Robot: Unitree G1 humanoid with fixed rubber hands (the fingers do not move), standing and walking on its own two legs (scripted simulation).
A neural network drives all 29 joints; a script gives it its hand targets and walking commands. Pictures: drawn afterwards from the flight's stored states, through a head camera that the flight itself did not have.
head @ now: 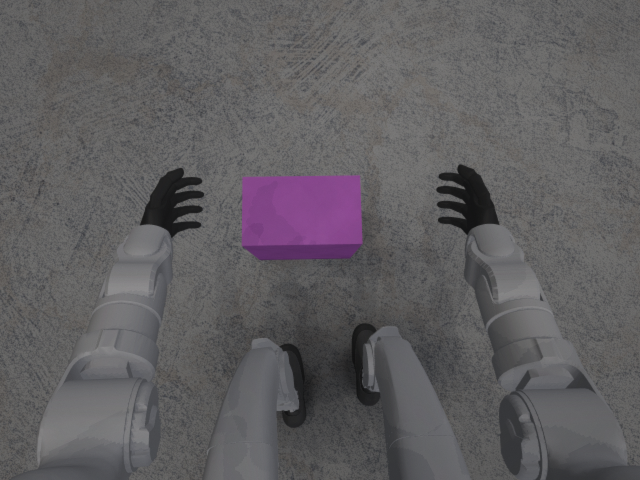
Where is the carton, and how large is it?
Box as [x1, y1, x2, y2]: [242, 175, 362, 259]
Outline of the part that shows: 359,175 242,177 242,245 259,259 349,258 362,243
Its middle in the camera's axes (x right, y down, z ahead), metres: -0.04 -0.04 +0.94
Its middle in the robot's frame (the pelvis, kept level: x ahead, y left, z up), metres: +0.48 +0.04 -0.55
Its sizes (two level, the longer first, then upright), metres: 0.247 0.146 0.278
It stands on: the floor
